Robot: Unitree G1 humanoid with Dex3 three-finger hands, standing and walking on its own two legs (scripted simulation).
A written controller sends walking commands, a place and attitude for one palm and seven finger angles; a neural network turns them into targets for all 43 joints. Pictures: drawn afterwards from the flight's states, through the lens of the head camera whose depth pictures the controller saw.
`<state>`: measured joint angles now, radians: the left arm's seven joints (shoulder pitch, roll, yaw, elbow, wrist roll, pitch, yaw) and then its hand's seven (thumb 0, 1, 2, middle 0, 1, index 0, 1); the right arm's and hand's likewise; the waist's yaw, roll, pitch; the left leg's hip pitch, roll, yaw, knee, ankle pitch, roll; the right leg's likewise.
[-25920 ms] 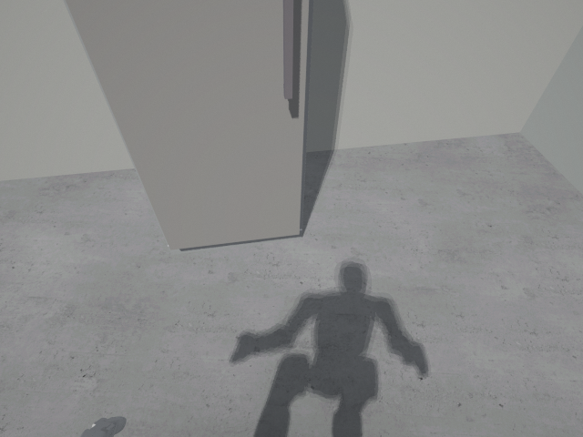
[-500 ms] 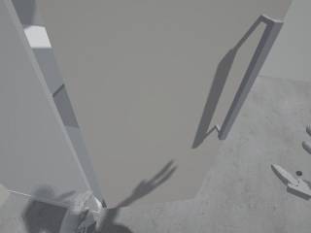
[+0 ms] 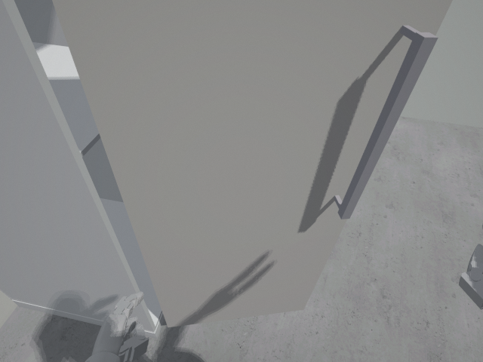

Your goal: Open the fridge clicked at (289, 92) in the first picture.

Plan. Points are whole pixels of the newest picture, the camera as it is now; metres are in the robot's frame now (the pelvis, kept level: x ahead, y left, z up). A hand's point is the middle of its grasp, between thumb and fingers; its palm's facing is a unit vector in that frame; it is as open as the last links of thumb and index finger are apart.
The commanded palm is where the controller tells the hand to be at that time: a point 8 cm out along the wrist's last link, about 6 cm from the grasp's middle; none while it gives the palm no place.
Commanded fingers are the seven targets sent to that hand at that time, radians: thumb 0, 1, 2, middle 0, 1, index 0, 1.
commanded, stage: draw the hand back to the body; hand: right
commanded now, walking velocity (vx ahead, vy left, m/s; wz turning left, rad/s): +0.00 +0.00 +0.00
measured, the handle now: (369, 141) +0.45 -0.24 +0.17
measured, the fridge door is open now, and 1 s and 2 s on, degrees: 71 71 71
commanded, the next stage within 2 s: step back with the hand held close in 0.10 s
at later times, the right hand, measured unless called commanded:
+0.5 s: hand (469, 287) +0.18 -0.27 +0.15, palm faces +0.36 +0.82 -0.45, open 7.4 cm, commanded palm +0.12 -0.31 +0.17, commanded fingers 0.00 -0.90 -0.90 0.20 0.30 0.20 0.30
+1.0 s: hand out of the picture +0.10 -0.30 +0.15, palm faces +0.47 +0.76 -0.45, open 7.4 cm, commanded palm +0.03 -0.33 +0.17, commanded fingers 0.00 -0.90 -0.90 0.20 0.30 0.20 0.30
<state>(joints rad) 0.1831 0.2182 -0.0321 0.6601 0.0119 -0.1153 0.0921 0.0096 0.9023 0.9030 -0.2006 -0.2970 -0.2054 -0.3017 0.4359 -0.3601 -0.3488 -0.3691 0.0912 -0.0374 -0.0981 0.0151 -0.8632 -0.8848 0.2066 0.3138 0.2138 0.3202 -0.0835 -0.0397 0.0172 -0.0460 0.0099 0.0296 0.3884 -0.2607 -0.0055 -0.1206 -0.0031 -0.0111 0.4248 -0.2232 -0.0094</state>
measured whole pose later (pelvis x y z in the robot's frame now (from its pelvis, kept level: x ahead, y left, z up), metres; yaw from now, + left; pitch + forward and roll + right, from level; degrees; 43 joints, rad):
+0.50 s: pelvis -0.02 -0.02 +0.00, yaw +0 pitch +0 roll +1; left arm 0.16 0.23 -0.01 0.57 0.00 0.01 0.09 0.01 0.90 0.90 -0.20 -0.30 -0.21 -0.30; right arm 0.54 -0.40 -0.37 -0.46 0.08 -0.12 -0.10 0.02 -0.89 -0.90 0.21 0.30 0.21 0.31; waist -0.02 -0.03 0.01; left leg -0.18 0.02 0.03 0.39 -0.21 -0.03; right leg -0.26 0.00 -0.02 0.45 -0.19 -0.03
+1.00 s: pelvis -0.09 -0.03 -0.02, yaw -4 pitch +0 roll +3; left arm 0.23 0.21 -0.01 0.59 0.01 -0.09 0.09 0.01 0.90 0.90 -0.20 -0.30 -0.21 -0.30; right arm 0.52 -0.42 -0.44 -0.50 0.03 -0.25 -0.12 0.02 -0.89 -0.90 0.21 0.30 0.22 0.31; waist -0.01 0.00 0.03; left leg -0.32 -0.03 -0.01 0.52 -0.20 -0.03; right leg -0.45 0.01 0.04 0.60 -0.18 -0.05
